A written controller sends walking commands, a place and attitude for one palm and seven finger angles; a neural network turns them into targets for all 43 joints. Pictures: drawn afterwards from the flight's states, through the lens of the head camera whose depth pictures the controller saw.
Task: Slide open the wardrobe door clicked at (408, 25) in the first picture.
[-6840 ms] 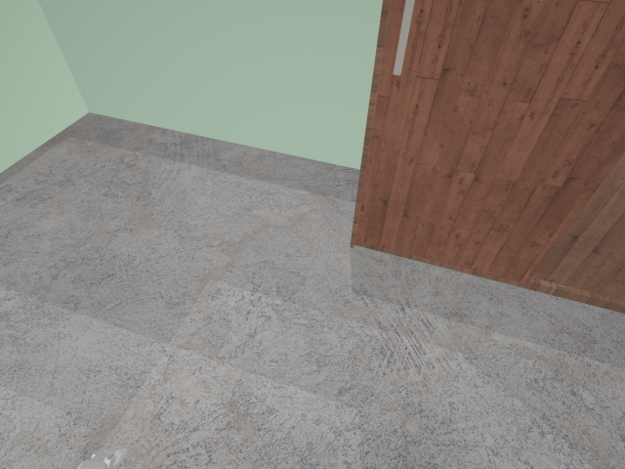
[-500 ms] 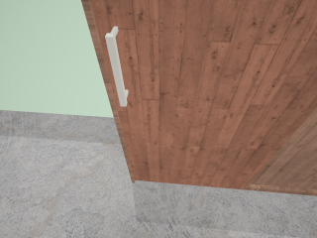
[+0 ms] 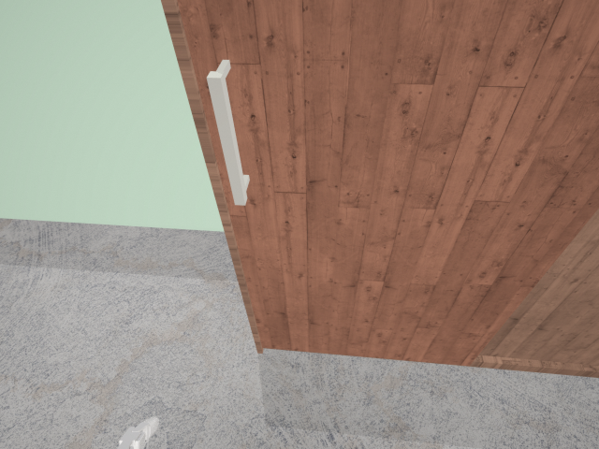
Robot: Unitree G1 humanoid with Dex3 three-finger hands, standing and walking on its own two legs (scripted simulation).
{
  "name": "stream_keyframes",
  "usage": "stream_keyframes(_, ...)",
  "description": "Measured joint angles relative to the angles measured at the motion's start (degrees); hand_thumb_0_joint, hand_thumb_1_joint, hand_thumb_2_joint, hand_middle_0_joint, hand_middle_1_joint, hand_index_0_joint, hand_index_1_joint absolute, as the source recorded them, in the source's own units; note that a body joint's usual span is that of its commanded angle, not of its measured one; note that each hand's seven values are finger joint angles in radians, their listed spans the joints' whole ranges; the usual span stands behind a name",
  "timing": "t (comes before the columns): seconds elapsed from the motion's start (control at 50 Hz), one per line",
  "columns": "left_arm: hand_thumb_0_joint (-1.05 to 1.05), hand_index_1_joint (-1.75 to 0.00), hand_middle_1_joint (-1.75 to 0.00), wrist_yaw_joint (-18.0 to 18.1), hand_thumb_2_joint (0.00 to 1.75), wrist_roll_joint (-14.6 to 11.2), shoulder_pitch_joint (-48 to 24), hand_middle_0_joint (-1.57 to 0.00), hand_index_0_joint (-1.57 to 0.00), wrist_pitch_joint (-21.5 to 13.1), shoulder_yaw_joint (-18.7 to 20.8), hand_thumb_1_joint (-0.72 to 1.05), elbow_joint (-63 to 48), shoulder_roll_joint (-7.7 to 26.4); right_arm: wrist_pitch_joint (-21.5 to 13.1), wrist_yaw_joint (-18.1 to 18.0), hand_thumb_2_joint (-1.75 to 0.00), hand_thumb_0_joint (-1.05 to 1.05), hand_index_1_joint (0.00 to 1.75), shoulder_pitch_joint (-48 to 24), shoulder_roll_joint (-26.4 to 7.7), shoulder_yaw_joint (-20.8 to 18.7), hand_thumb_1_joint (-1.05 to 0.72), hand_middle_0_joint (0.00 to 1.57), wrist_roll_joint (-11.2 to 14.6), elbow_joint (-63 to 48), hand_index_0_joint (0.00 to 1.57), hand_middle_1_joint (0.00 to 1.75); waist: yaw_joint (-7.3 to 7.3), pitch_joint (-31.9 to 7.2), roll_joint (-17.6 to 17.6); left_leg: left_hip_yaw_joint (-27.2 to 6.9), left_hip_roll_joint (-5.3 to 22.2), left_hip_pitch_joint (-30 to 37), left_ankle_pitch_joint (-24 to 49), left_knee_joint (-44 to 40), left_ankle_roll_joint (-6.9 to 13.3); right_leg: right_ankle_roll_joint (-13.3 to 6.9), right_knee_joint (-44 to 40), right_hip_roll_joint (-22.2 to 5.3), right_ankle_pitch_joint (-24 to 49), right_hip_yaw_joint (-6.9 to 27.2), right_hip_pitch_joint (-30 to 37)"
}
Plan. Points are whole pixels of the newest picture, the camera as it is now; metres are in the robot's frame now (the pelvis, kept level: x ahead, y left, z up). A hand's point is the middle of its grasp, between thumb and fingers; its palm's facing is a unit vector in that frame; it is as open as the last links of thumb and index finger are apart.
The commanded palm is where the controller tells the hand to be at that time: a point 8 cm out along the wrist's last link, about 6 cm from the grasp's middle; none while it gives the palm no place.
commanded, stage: raise the hand with hooked fingers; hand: left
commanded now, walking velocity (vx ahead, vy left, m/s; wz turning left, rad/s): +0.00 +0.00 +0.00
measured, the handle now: (233, 139) +0.53 +0.14 +0.15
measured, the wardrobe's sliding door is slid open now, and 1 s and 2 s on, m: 0.00 0.00 0.00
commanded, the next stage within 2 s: move the hooked fingers beside the handle in 1.98 s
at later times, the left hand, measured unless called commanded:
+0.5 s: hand (124, 417) +0.15 +0.22 +0.03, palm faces +0.08 -0.99 -0.08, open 9.8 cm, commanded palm +0.14 +0.27 +0.03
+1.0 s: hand (95, 338) +0.22 +0.26 +0.08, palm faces -0.01 -1.00 -0.10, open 12.8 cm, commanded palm +0.19 +0.31 +0.10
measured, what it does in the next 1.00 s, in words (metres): stands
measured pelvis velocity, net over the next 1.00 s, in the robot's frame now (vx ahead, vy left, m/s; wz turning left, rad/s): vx -0.01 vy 0.03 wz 0.03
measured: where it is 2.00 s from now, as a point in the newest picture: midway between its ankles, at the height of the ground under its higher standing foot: outside the picture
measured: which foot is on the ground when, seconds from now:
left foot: down 0.00-1.00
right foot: down 0.00-1.00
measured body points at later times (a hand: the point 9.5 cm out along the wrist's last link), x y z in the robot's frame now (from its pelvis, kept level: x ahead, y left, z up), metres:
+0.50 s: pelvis -0.03 +0.01 -0.05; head +0.00 +0.03 +0.40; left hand +0.14 +0.27 +0.03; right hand +0.19 -0.19 -0.09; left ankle -0.04 +0.13 -0.74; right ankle +0.02 -0.11 -0.74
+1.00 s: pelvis -0.01 +0.03 -0.02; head -0.01 +0.03 +0.43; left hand +0.22 +0.31 +0.09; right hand +0.16 -0.22 -0.08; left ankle -0.04 +0.13 -0.74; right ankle +0.02 -0.11 -0.74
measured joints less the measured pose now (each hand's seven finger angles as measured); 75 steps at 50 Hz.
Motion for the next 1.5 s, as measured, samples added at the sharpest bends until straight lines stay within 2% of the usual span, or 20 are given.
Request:
stream_keyframes(0.04,0.03,-0.33,-0.32,-0.2,0.88,-1.7,-0.8,-0.20,-0.20,-2.5,0.2,0.90,-9.4,-0.2,-3.1,-0.4,-0.90,0.02,0.29,-0.9,-1.9,-0.6,-0.92,0.20,0.3,-3.5,0.20,0.30,-0.93,-1.2,0.7,-0.5,-0.6,-1.4,-0.3,1.4,0.4,0.4,1.3,-0.7,-0.5,-0.4,-1.1)
stream_keyframes(0.1,0.02,-0.36,-0.35,-3.9,0.86,-2.8,-5.6,-0.20,-0.20,-10.6,2.3,0.84,-15.8,-0.1,-6.2,0.1,-0.90,0.02,0.29,-4.2,-3.4,-1.7,-0.92,0.20,-0.2,-9.3,0.20,0.30,-2.01,-3.3,0.1,-0.5,-0.9,-6.0,-1.4,5.4,0.7,0.5,5.3,-1.4,-1.5,-0.2,-5.7)
stream_keyframes(0.18,0.01,-0.41,-0.40,-14.9,0.83,-5.6,-7.9,-0.21,-0.21,-23.5,5.6,0.76,-17.7,-0.3,-7.0,2.9,-0.90,0.02,0.29,-8.7,-3.6,-3.2,-0.91,0.20,-1.0,-17.7,0.20,0.30,-2.24,-5.1,-3.0,0.5,-0.4,-13.2,-4.0,12.6,0.4,0.0,12.4,-1.3,-3.7,1.2,-13.7)
stream_keyframes(0.22,0.01,-0.43,-0.43,-20.9,0.81,-6.2,-6.3,-0.21,-0.21,-26.9,6.6,0.71,-17.7,0.0,-6.3,4.1,-0.90,0.02,0.29,-10.2,-3.9,-3.6,-0.91,0.20,-1.0,-21.7,0.20,0.30,-2.00,-5.1,-4.4,0.7,-0.1,-16.1,-5.6,16.2,0.3,-0.2,15.7,-1.2,-4.9,1.4,-16.5)
stream_keyframes(0.24,0.01,-0.45,-0.44,-22.9,0.80,-6.2,-4.8,-0.21,-0.21,-27.1,6.8,0.69,-18.0,0.3,-5.8,4.3,-0.90,0.01,0.29,-10.7,-4.2,-3.8,-0.91,0.20,-0.9,-23.5,0.20,0.30,-1.70,-5.1,-4.9,0.6,0.1,-17.3,-6.3,17.7,0.3,-0.2,17.1,-1.2,-5.4,1.5,-17.7)
stream_keyframes(0.3,0.01,-0.49,-0.49,-25.2,0.77,-7.0,0.3,-0.22,-0.22,-24.0,7.2,0.61,-19.6,1.4,-4.1,3.9,-0.90,0.01,0.29,-11.1,-5.0,-4.1,-0.91,0.20,-0.7,-27.7,0.20,0.30,-0.31,-4.8,-5.6,0.1,0.2,-20.1,-7.8,21.2,0.4,-0.1,19.8,-1.3,-6.6,1.1,-19.9)
stream_keyframes(0.36,0.01,-0.54,-0.53,-22.9,0.74,-7.2,4.2,-0.23,-0.23,-22.0,8.3,0.54,-22.6,2.0,-3.5,3.1,-0.90,0.01,0.29,-10.5,-5.1,-4.0,-0.91,0.20,-0.8,-29.5,0.20,0.30,1.32,-4.2,-5.3,-1.3,0.2,-21.8,-8.7,23.6,0.7,0.0,20.8,-1.5,-7.2,-0.2,-20.5)
stream_keyframes(0.46,0.02,-0.61,-0.60,-20.0,0.69,-7.3,2.2,-0.23,-0.23,-25.4,9.2,0.42,-29.4,3.3,-4.6,2.2,-0.90,0.01,0.29,-9.3,-3.7,-0.6,-0.91,0.19,-1.2,-27.3,0.20,0.30,2.97,-3.2,-3.3,-4.0,0.1,-24.2,-9.7,26.9,1.0,0.3,21.6,-1.9,-7.6,-2.6,-20.5)
stream_keyframes(0.5,0.01,-0.64,-0.63,-21.6,0.67,-7.7,-1.9,-0.24,-0.23,-25.7,8.6,0.37,-30.3,3.8,-4.9,2.0,-0.90,0.01,0.29,-9.2,-2.8,1.3,-0.91,0.20,-1.0,-25.6,0.20,0.30,2.84,-2.7,-2.1,-4.5,0.0,-24.5,-9.8,27.7,1.2,0.5,21.5,-1.9,-7.4,-3.2,-20.2)
stream_keyframes(0.54,0.01,-0.67,-0.66,-24.1,0.65,-7.5,-6.3,-0.24,-0.23,-23.4,8.0,0.32,-29.9,4.7,-4.8,1.8,-0.90,0.01,0.30,-8.9,-1.5,3.0,-0.90,0.20,-0.7,-24.2,0.20,0.30,2.21,-2.6,-1.2,-4.5,-0.1,-24.4,-9.7,27.5,1.4,0.8,21.0,-1.9,-7.0,-3.1,-19.9)
stream_keyframes(0.62,0.01,-0.73,-0.72,-27.8,0.61,-8.1,-10.9,-0.25,-0.24,-13.4,9.0,0.23,-27.0,7.3,-3.5,1.4,-0.90,0.01,0.30,-7.0,0.8,5.0,-0.90,0.20,0.0,-23.0,0.21,0.30,-0.11,-3.2,-0.4,-2.7,-0.2,-22.1,-8.6,24.3,1.9,1.3,18.4,-1.8,-5.7,-1.5,-18.7)
stream_keyframes(0.66,0.01,-0.76,-0.75,-27.7,0.59,-9.5,-10.4,-0.25,-0.25,-8.7,10.7,0.19,-26.6,7.8,-3.0,1.2,-0.90,0.02,0.30,-5.5,1.2,5.2,-0.90,0.20,0.1,-23.2,0.21,0.30,-1.21,-3.6,-0.4,-1.6,-0.3,-20.3,-8.0,22.0,2.1,1.5,16.8,-1.7,-5.0,-0.5,-17.6)
stream_keyframes(0.7,0.01,-0.79,-0.78,-26.4,0.57,-11.2,-9.1,-0.26,-0.26,-6.2,13.0,0.14,-27.4,7.8,-3.0,1.1,-0.90,0.02,0.30,-4.0,0.9,4.9,-0.90,0.20,0.0,-23.4,0.21,0.30,-1.66,-3.7,-0.7,-0.8,-0.4,-18.4,-7.4,20.0,2.1,1.6,15.3,-1.6,-4.5,0.2,-16.2)
stream_keyframes(0.8,0.01,-0.86,-0.86,-22.8,0.52,-11.7,-6.8,-0.26,-0.26,-8.1,16.9,0.03,-31.4,7.5,-4.7,1.3,-0.90,0.02,0.30,-1.4,-1.7,3.2,-0.90,0.20,-0.3,-22.8,0.21,0.30,-0.51,-3.4,-1.3,-0.7,-0.4,-15.5,-6.7,17.2,2.2,1.8,12.3,-1.5,-3.7,0.2,-13.2)
stream_keyframes(0.88,0.00,-0.92,-0.92,-24.2,0.48,-10.8,-9.0,-0.27,-0.27,-9.0,16.9,-0.07,-30.4,8.0,-5.9,0.8,-0.90,0.02,0.30,-1.9,-4.4,2.5,-0.90,0.20,0.0,-21.7,0.21,0.30,0.51,-2.7,-1.0,-1.6,-0.7,-14.4,-6.3,16.3,2.3,1.9,10.8,-1.7,-3.4,-0.7,-11.4)
stream_keyframes(0.98,0.00,-1.00,-0.99,-28.0,0.43,-10.5,-13.1,-0.28,-0.28,-5.5,16.7,-0.19,-27.0,10.0,-6.5,-0.6,-0.90,0.02,0.30,-4.4,-5.4,2.2,-0.90,0.20,0.5,-21.2,0.21,0.30,0.85,-2.2,-0.9,-1.8,-0.7,-11.4,-5.5,13.8,2.2,1.9,8.5,-1.5,-2.8,-1.0,-8.4)
stream_keyframes(1.1,0.00,-1.09,-1.08,-29.1,0.37,-12.7,-17.3,-0.29,-0.29,-3.6,20.6,-0.33,-26.0,12.2,-7.2,-1.0,-0.90,0.02,0.30,-6.2,-4.2,3.0,-0.90,0.20,0.5,-22.1,0.20,0.30,1.38,-2.5,-0.9,-1.6,-0.4,-6.3,-4.2,9.5,1.7,1.5,4.7,-0.9,-1.8,-1.0,-3.6)
stream_keyframes(1.3,-0.01,-1.18,-1.18,-32.7,0.31,-11.9,-25.7,-0.30,-0.30,4.7,23.0,-0.47,-20.3,14.7,-4.3,-0.9,-0.90,0.01,0.30,-7.6,-3.8,5.0,-0.90,0.20,1.0,-22.6,0.21,0.30,2.95,-0.9,0.7,-1.8,-0.4,-2.6,-1.7,4.6,1.2,1.0,0.9,-0.6,-0.1,-1.4,-0.1)
stream_keyframes(1.44,-0.01,-1.20,-1.19,-34.0,0.30,-12.8,-29.9,-0.30,-0.30,4.2,26.2,-0.50,-19.1,16.7,-3.2,-1.1,-0.90,0.01,0.30,-6.5,-3.5,5.6,-0.90,0.20,1.1,-21.2,0.21,0.30,2.98,-0.9,0.8,-2.0,-0.1,-0.3,-0.4,1.8,0.6,0.4,-1.3,-0.1,0.7,-1.6,1.9)
stream_keyframes(1.5,-0.01,-1.20,-1.20,-34.9,0.30,-12.9,-33.4,-0.30,-0.30,5.4,27.4,-0.50,-15.6,18.4,-2.7,-1.2,-0.90,0.01,0.30,-6.3,-4.0,5.6,-0.90,0.20,1.5,-20.7,0.21,0.30,2.90,-0.7,0.9,-2.1,0.0,0.2,0.1,1.1,0.4,0.2,-1.7,0.0,0.9,-1.7,2.3)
